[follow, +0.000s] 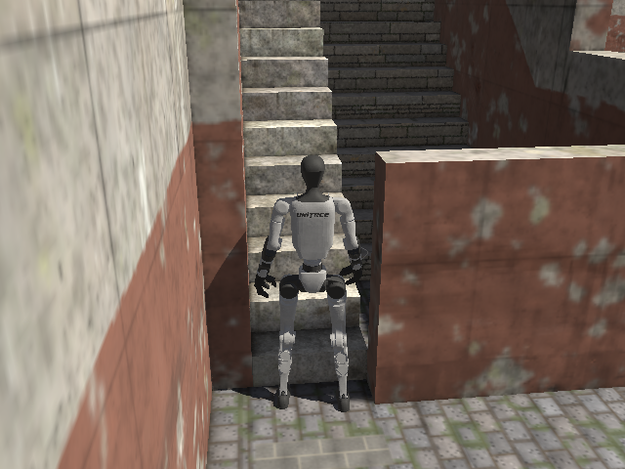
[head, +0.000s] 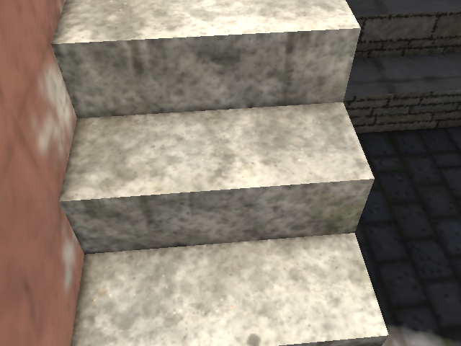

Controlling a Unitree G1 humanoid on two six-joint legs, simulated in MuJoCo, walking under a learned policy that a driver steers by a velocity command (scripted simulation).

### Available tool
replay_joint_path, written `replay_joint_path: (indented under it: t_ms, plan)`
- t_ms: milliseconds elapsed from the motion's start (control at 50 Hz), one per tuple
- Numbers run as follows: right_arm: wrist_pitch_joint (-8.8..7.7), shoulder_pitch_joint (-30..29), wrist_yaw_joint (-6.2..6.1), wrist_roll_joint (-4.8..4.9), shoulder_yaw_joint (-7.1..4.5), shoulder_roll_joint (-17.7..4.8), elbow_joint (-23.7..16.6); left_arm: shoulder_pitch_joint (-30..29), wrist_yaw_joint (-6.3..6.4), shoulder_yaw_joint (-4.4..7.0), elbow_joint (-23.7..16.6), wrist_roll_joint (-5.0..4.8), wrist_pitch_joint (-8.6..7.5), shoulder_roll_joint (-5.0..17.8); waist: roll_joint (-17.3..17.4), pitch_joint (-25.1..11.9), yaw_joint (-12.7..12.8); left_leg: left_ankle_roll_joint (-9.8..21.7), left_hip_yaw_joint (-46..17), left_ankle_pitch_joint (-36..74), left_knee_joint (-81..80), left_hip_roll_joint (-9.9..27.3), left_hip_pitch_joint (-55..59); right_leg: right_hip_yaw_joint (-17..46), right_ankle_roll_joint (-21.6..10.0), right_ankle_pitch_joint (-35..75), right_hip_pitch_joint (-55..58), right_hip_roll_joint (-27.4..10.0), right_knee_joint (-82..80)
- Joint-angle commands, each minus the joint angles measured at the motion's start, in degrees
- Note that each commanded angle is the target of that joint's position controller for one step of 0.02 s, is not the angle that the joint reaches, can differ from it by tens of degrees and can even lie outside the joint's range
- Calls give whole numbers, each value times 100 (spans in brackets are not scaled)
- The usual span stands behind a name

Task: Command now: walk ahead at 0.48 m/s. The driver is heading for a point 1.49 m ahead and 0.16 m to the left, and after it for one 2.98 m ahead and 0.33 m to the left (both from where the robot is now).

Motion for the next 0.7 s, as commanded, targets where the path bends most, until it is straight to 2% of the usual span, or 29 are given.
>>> replay_joint_path:
  t_ms: [20,300,420,440,500,540,560,600,700]
  plan:
    - [-72,-245,-6,-6,-113,-550,-369,-52,2,126,-269,10,-52,676,-40,-417,-4,60,-190,2213,-38,330,186,209,-10,2257,167,-317,5]
    - [-78,-423,21,-33,-66,-568,-319,-174,12,96,-322,33,-72,731,54,-299,-32,52,-222,1718,-182,354,126,221,11,1608,41,-334,-129]
    - [-104,-283,83,-25,-119,-670,-184,56,30,146,-194,31,-29,813,64,-303,-38,73,-215,1996,-118,367,152,162,39,1704,35,-320,-12]
    - [-77,-296,101,-35,-142,-714,-178,24,35,144,-191,-43,-23,790,39,-317,-47,69,-237,1963,-132,362,172,123,5,1538,-42,-305,36]
    - [-39,-283,120,-48,-166,-680,-151,64,48,143,-131,6,10,751,35,-233,-62,63,-233,1783,-91,365,112,157,3,1309,-188,-313,50]
    - [-29,-239,128,-41,-189,-689,-113,110,61,152,-104,3,36,759,20,-217,-59,49,-246,1679,-68,362,47,170,-8,1243,-240,-324,108]
    - [-52,-118,94,-76,-210,-697,-30,155,80,178,-78,-3,41,833,-31,-185,-7,-43,-267,1517,-75,329,45,175,13,1298,-297,-349,86]
    - [-71,-79,42,-59,-219,-655,-9,217,76,204,-30,19,24,883,32,-164,-68,-51,-249,1301,-47,296,50,221,-5,1306,-401,-381,79]
    - [-59,68,12,-46,-260,-662,77,312,66,233,53,-4,23,842,-19,-112,-73,-39,-289,1194,-34,303,-68,215,-3,1183,-460,-370,119]
Keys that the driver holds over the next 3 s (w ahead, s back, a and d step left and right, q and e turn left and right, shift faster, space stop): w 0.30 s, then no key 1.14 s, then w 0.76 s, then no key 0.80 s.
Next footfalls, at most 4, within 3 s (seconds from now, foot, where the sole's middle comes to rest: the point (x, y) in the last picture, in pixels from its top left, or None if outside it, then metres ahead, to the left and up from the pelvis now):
none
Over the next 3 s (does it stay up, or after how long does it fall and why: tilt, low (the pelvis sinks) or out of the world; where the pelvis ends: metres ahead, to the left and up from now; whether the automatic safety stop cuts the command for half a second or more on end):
stays up -0.04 0.01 0.00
